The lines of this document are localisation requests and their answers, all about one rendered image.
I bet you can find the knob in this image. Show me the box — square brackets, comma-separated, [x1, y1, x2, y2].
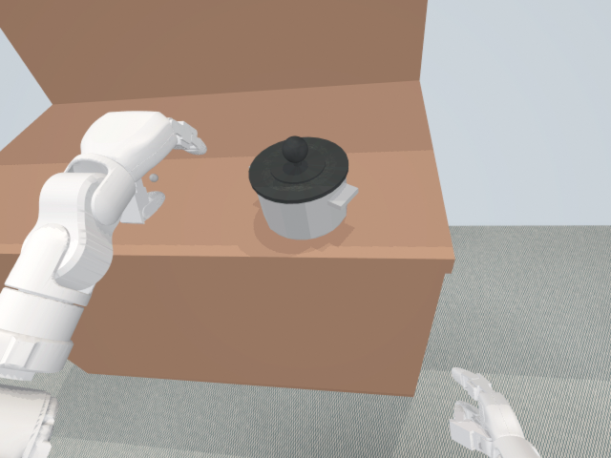
[282, 136, 308, 163]

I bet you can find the table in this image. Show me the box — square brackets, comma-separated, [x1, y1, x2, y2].
[0, 0, 455, 397]

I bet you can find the lid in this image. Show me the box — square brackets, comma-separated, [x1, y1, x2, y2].
[248, 137, 348, 204]

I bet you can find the left robot upper arm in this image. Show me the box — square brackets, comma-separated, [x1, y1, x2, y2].
[0, 384, 59, 458]

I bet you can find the left robot forearm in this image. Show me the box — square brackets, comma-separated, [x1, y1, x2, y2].
[0, 153, 136, 381]

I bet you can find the pot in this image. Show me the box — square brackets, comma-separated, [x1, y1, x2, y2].
[249, 166, 358, 239]

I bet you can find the robot left hand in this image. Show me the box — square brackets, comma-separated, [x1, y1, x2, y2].
[80, 111, 207, 224]

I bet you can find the right robot forearm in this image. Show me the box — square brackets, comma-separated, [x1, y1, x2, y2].
[491, 435, 541, 458]

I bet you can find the robot right hand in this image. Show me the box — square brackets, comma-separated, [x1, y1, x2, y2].
[449, 367, 525, 458]

